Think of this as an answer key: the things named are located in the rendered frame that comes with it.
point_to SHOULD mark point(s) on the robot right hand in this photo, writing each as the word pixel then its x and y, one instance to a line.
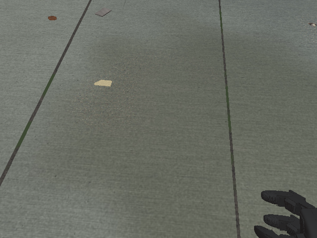
pixel 303 227

